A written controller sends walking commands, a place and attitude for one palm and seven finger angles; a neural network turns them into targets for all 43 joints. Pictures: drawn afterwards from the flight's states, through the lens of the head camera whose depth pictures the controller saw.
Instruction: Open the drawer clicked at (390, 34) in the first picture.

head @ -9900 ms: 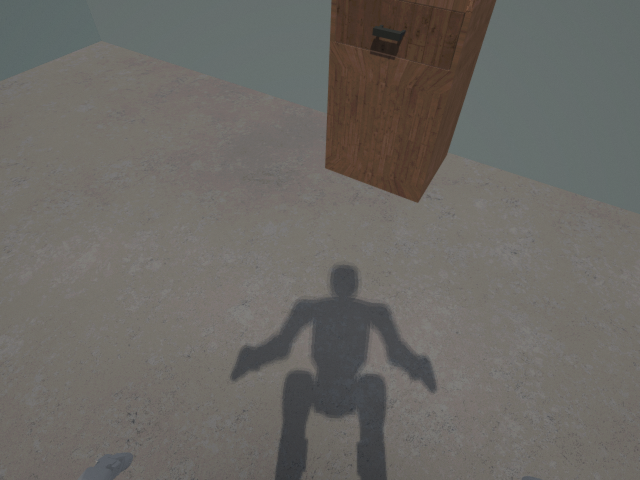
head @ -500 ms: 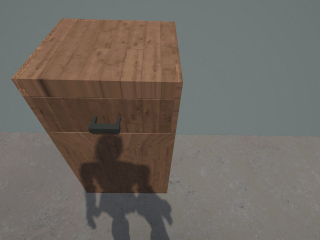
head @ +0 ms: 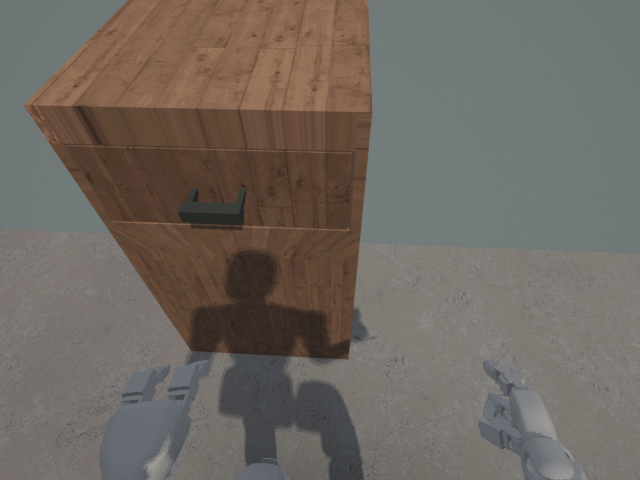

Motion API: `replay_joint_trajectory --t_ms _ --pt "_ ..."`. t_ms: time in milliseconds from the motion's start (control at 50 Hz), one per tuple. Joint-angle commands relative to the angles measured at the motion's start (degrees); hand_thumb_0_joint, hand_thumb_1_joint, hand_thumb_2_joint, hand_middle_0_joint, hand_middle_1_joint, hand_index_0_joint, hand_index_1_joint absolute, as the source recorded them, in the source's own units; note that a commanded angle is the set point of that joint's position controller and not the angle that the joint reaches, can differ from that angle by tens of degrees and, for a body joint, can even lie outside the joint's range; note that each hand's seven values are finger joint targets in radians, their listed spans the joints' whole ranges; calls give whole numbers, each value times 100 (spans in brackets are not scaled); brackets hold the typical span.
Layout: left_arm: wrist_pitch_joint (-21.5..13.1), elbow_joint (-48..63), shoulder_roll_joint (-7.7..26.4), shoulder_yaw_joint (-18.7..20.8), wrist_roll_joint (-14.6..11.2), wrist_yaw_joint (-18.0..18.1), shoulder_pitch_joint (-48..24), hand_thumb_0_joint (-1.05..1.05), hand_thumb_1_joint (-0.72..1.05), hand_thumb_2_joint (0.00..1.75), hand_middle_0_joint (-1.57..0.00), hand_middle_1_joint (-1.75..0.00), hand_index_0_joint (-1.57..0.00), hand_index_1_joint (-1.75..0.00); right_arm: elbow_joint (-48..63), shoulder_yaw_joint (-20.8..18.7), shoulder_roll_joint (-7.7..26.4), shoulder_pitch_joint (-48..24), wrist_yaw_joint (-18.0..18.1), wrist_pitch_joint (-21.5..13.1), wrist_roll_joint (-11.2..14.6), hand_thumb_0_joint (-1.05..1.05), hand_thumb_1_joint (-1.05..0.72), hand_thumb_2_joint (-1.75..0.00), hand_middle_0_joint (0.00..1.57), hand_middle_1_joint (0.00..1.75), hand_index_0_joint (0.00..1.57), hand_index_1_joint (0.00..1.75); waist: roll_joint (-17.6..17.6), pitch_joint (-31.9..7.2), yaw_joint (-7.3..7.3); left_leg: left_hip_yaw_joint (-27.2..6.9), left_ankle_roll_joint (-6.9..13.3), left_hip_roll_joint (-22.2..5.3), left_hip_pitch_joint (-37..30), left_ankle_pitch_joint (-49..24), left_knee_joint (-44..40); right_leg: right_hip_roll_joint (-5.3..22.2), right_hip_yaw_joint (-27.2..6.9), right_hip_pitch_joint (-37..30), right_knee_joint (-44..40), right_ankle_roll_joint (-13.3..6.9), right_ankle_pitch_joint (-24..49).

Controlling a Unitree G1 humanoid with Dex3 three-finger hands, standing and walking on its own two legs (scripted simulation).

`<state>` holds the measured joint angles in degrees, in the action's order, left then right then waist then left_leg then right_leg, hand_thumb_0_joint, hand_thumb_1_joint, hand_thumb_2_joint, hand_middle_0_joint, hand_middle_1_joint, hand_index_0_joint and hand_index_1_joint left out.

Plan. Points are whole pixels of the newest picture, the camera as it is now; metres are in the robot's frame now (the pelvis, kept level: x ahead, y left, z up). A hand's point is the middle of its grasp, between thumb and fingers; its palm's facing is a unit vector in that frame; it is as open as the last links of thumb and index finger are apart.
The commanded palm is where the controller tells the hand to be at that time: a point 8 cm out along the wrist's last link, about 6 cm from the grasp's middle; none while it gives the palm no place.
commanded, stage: raise the hand with hooked fingers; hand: left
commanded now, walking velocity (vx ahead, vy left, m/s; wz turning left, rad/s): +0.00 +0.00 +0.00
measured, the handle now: (214, 203) +0.51 +0.27 +0.00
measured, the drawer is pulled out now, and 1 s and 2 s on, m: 0.00 0.00 0.00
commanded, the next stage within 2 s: move the hooked fingers above the handle in 1.44 s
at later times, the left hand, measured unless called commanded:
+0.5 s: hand (148, 347) +0.24 +0.25 +0.04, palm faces -0.01 -0.13 -0.99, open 11.8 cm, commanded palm +0.23 +0.25 +0.11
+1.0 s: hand (115, 258) +0.31 +0.29 +0.11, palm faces +0.07 -0.09 -0.99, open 13.8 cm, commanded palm +0.29 +0.29 +0.17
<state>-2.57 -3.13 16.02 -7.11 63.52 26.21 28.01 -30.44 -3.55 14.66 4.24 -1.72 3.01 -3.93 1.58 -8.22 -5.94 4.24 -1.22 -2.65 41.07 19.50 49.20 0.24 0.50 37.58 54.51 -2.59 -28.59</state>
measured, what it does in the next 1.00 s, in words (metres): stands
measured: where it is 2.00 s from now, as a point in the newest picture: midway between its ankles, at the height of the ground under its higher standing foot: outside the picture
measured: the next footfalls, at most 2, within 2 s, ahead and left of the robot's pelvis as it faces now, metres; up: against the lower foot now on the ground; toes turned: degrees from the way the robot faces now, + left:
none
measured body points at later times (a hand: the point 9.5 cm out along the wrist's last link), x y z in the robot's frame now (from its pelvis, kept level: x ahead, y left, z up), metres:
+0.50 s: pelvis +0.00 +0.01 +0.02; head +0.03 -0.02 +0.47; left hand +0.23 +0.25 +0.09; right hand +0.17 -0.23 -0.09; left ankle +0.04 +0.14 -0.69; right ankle -0.02 -0.09 -0.69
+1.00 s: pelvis +0.02 +0.05 +0.04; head +0.03 +0.02 +0.49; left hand +0.30 +0.30 +0.16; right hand +0.23 -0.16 -0.06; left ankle +0.04 +0.14 -0.69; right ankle -0.02 -0.09 -0.69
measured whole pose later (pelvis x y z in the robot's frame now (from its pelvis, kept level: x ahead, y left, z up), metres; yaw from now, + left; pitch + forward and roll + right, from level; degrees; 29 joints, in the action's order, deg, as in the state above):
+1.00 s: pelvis +0.02 +0.05 +0.04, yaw +2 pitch +3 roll +0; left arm 7.1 -3.8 25.1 -5.1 54.7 7.5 -3.6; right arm -34.6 0.3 12.2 5.6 2.0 6.3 0.0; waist -3.6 -1.9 -4.2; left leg 3.1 2.0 0.3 22.5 14.4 33.7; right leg 2.2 1.8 15.9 33.4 1.1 -20.6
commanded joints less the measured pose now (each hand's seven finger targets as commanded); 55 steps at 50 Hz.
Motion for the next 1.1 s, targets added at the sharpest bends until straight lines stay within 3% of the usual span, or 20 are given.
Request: replay_joint_trajectory --t_ms 0,40,100,120,160,200,240,280,340,380,440,460,560,640,720,800,900,960,1020,1080 --pt "-256 2415 1368 1097 120 1007 -2505 0 34 66 -24 -66 -24 -66 716 -112 306 -511 168 -107 -98 0 -90 -90 20 30 20 30 -743 -1330 377 -414 310 498 -1639 -630 571 -16 -1156 915 -1103 -153 692" --pt "-411 2241 1329 992 -177 948 -2584 0 29 64 -24 -69 -24 -69 675 -98 344 -483 240 -243 -53 0 -90 -90 20 30 20 30 -589 -1102 583 -447 345 493 -1508 -334 677 -11 -1150 948 -1238 -108 454" --pt "-60 1706 1160 761 -542 606 -2499 0 22 61 -25 -74 -25 -74 594 -47 364 -549 336 -305 24 0 -90 -90 20 30 20 30 -182 -931 689 -389 385 482 -1176 -216 411 -29 -837 356 -1370 20 808" --pt "167 1466 1122 697 -616 453 -2386 0 20 60 -25 -75 -25 -75 601 -29 356 -596 370 -280 78 0 -90 -90 20 30 20 30 -90 -836 618 -349 386 485 -1051 -205 211 -27 -747 48 -1460 70 963" --pt "704 868 1073 557 -760 40 -2150 0 15 58 -25 -78 -25 -78 595 45 369 -656 427 -187 211 0 -90 -90 20 30 20 30 512 -572 500 -298 369 496 -891 -235 -176 5 -751 -480 -1779 159 1053" --pt "1132 656 1191 551 -841 -400 -1873 0 11 56 -26 -81 -26 -81 656 147 406 -732 473 -78 330 0 -90 -90 20 30 20 30 626 -662 284 -231 356 535 -1003 -460 -513 39 -833 -1074 -1935 187 1380" --pt "1286 766 1449 734 -856 -716 -1771 0 6 54 -26 -84 -26 -84 694 212 403 -728 503 -4 337 0 -90 -90 20 30 20 30 582 -748 130 -199 343 544 -1146 -713 -776 86 -733 -1559 -1925 233 1896" --pt "1219 770 1662 936 -765 -922 -1563 0 1 52 -26 -87 -26 -87 698 259 405 -688 490 -11 303 0 -90 -90 20 30 20 30 455 -662 18 -184 330 532 -1288 -844 -975 68 -614 -1734 -1923 216 2122" --pt "831 1110 1620 983 -727 -982 -1831 0 -6 49 -27 -92 -27 -92 606 231 344 -531 476 -50 240 0 -90 -90 20 30 20 30 277 -398 60 -182 343 486 -1579 -953 -1168 33 -401 -1637 -2032 197 2228" --pt "535 1309 1803 1236 -665 -851 -2182 0 -10 47 -27 -94 -27 -94 555 168 336 -481 481 -88 192 0 -90 -90 20 30 20 30 119 -442 69 -177 339 486 -1707 -963 -1191 16 -415 -1633 -2114 174 2053" --pt "160 1581 1664 1224 -619 -516 -2677 0 -17 44 -28 -99 -28 -99 435 56 334 -319 439 -174 146 0 -90 -90 20 30 20 30 -477 -693 190 -193 340 471 -2153 -1127 -1115 -41 -232 -1352 -2000 105 2021" --pt "118 1556 1647 1242 -619 -419 -2768 0 -20 43 -28 -100 -28 -100 399 20 349 -264 424 -185 138 0 -90 -90 20 30 20 30 -446 -799 229 -208 338 463 -2244 -1164 -1095 -67 -150 -1289 -1955 96 1989" --pt "401 1332 1472 989 -676 -299 -3140 0 -31 38 -29 -108 -29 -108 300 -105 473 -221 350 -148 216 0 -90 -90 20 30 20 30 -490 -959 320 -261 316 409 -2485 -1347 -1158 -152 55 -1153 -1891 72 2010" --pt "868 1205 1457 715 -767 -672 -3369 0 -41 34 -29 -114 -29 -114 322 -94 526 -339 359 -65 328 0 -90 -90 20 30 20 30 -216 -950 283 -298 323 365 -2644 -1474 -1413 -154 104 -1420 -2020 97 2087" --pt "1132 1063 1683 748 -795 -1120 -3593 0 -50 30 -30 -120 -30 -120 370 20 520 -416 400 44 386 0 -90 -90 20 30 20 30 -100 -690 235 -335 316 356 -2735 -1601 -1669 -156 147 -1661 -2174 103 2157" --pt "1086 1153 1894 836 -755 -1389 -4191 0 -50 30 -30 -120 -30 -120 405 115 485 -438 428 108 387 0 -90 -90 20 30 20 30 -411 -588 216 -390 287 340 -2979 -1689 -1866 -176 192 -1747 -2314 65 2011" --pt "927 1176 2049 953 -805 -1582 -4588 0 -50 30 -30 -120 -30 -120 368 135 463 -358 437 119 379 0 -90 -90 20 30 20 30 -578 -871 198 -438 268 321 -3340 -2049 -1965 -197 200 -1969 -2445 50 2175" --pt "901 1097 1980 850 -854 -1707 -4839 0 -50 30 -30 -120 -30 -120 325 135 483 -339 423 137 405 0 -90 -90 20 30 20 30 -570 -763 271 -460 254 307 -3413 -2219 -2007 -217 233 -1931 -2525 59 2270" --pt "905 1042 2123 894 -909 -1854 -5116 0 -50 30 -30 -120 -30 -120 278 133 522 -294 422 159 416 0 -90 -90 20 30 20 30 -482 -816 296 -496 242 294 -3500 -2222 -2090 -221 242 -2011 -2609 67 2257" --pt "918 718 1950 831 -992 -2060 -4572 0 -50 30 -30 -120 -30 -120 308 120 567 -252 378 195 443 0 -90 -90 20 30 20 30 -337 -700 238 -471 249 318 -3391 -2289 -2128 -236 236 -2105 -2682 69 2340"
